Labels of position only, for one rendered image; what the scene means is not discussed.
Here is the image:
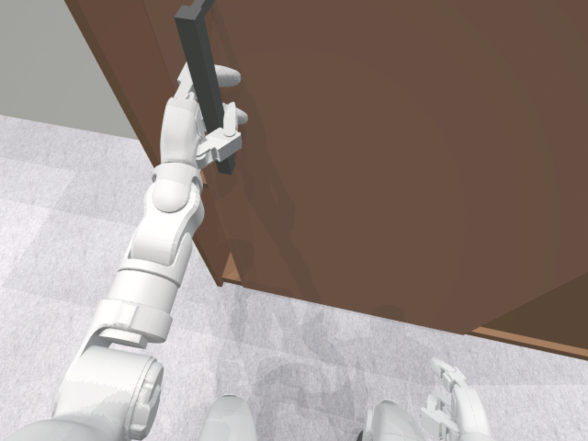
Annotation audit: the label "left robot hand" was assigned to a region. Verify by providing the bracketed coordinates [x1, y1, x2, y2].
[160, 62, 248, 173]

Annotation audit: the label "robot right shin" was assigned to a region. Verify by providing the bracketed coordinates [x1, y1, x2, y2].
[380, 399, 399, 407]

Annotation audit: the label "left robot forearm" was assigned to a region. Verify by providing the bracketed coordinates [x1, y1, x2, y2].
[51, 163, 204, 419]

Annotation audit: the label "right robot thigh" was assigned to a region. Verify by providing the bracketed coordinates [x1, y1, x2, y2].
[362, 403, 426, 441]

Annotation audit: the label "wardrobe door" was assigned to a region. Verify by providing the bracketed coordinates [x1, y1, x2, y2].
[481, 272, 588, 349]
[143, 0, 588, 335]

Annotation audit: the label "robot left upper arm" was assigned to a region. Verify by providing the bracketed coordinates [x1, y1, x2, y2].
[3, 345, 164, 441]

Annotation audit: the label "handle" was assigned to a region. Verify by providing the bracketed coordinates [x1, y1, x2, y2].
[174, 0, 236, 175]

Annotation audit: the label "right robot hand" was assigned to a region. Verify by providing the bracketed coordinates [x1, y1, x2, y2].
[421, 357, 492, 441]

